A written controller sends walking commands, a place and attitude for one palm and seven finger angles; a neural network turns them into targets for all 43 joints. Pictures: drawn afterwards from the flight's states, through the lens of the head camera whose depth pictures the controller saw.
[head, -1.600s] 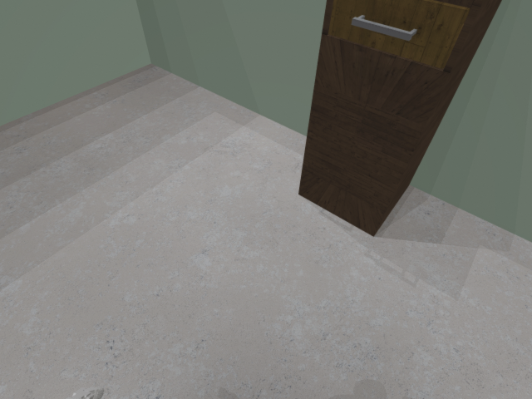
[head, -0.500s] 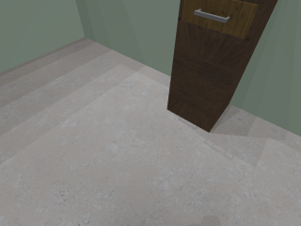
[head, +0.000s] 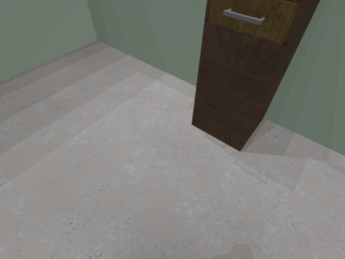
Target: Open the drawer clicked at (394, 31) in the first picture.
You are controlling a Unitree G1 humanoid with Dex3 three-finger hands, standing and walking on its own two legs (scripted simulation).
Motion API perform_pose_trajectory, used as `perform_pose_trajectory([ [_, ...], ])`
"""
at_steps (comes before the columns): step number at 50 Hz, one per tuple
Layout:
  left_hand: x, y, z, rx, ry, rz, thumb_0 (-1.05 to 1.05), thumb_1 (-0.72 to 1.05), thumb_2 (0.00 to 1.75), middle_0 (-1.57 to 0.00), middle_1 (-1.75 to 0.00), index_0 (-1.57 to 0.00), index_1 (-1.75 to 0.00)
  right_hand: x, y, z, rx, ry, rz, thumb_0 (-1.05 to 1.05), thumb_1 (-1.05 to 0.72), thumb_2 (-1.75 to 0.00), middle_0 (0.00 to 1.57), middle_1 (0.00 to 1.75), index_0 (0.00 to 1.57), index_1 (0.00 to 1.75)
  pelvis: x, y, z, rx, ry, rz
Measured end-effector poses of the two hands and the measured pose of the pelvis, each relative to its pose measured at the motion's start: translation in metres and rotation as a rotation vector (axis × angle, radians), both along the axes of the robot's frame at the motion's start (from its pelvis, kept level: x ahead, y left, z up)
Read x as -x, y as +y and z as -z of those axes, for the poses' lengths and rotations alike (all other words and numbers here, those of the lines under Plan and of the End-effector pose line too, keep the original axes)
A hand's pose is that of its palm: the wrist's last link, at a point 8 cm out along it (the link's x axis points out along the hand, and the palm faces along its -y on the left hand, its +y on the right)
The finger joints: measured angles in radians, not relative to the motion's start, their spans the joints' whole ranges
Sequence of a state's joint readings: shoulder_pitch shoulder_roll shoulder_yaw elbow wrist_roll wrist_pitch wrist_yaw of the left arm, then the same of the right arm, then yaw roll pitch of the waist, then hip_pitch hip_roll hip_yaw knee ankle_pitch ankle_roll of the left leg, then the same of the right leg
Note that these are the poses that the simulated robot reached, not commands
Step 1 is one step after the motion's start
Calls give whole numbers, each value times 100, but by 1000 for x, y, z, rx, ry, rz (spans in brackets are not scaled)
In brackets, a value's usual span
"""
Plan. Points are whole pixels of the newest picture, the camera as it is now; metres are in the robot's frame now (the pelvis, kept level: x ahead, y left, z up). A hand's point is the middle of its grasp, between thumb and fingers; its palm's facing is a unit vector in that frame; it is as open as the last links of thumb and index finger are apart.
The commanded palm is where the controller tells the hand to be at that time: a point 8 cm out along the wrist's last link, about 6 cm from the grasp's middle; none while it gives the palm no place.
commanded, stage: walk to a spot facing it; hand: left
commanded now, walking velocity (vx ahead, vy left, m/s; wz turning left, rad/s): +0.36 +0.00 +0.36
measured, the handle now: (243, 15) +1.09 -0.26 +0.12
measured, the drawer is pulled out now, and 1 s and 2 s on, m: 0.00 0.00 0.00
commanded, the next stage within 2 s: turn to face it in 0.70 s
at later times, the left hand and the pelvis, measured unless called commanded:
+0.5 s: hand out of the picture +0.15 +0.21 -0.18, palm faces +0.11 -0.98 -0.17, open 7.3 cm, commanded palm none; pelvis +0.13 +0.03 -0.01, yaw +7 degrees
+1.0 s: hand (113, 214) +0.28 +0.21 -0.20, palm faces +0.29 -0.94 -0.18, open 7.2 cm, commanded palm none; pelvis +0.33 +0.03 -0.02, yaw +12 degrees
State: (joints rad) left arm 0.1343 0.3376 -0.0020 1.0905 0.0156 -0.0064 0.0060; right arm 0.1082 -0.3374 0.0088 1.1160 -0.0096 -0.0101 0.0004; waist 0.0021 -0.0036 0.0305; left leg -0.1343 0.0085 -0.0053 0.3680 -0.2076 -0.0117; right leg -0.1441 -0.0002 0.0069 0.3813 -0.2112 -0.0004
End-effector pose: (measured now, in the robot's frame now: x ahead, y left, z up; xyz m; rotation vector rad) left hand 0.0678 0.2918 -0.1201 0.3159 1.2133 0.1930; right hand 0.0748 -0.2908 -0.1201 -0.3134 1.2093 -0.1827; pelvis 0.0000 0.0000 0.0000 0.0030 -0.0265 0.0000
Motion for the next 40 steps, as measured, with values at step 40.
perform_pose_trajectory([
  [40,-226,-53,25,123,-125,-257,-1,94,90,-20,-30,-21,-30,-209,58,39,-131,221,-43,1,-91,-90,20,30,19,30,-264,0,15,19,12,-238],
])
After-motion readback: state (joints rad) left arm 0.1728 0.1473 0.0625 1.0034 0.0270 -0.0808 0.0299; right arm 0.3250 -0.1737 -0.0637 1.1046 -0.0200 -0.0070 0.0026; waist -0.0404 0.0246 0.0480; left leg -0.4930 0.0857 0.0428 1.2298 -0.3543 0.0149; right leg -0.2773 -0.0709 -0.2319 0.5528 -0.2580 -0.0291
